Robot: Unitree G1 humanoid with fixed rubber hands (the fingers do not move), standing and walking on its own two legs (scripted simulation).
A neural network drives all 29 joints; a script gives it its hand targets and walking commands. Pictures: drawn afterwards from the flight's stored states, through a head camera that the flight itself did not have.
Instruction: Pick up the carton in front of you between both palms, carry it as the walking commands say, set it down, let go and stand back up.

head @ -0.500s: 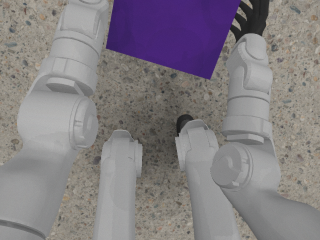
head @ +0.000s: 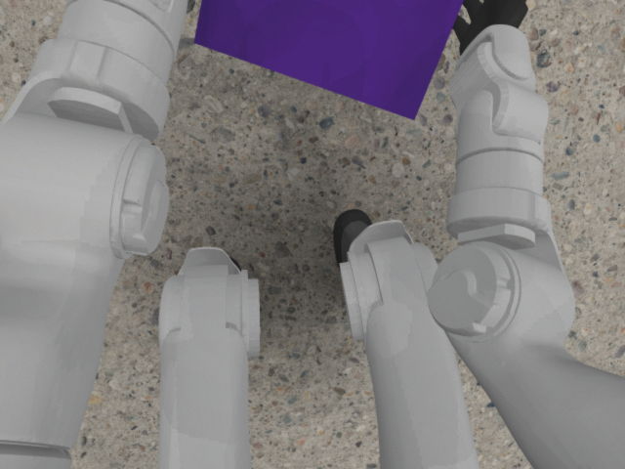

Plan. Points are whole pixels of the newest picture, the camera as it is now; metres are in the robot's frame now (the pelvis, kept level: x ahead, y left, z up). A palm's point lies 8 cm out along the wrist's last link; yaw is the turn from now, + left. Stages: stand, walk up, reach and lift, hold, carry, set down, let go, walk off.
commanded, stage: set down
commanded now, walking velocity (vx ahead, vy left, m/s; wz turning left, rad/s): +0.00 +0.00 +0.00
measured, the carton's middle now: out of the picture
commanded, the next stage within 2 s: none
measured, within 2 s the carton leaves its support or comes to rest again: rests again in 0.46 s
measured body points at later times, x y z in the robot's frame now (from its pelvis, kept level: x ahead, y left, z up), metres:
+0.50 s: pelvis +0.00 +0.00 -0.01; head +0.39 +0.04 +0.22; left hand +0.61 +0.08 -0.20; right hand +0.52 -0.22 -0.18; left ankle +0.07 +0.10 -0.37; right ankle +0.13 -0.15 -0.37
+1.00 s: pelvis +0.01 -0.01 -0.02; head +0.39 +0.04 +0.20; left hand +0.61 +0.09 -0.22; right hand +0.52 -0.22 -0.20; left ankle +0.07 +0.09 -0.37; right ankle +0.13 -0.15 -0.37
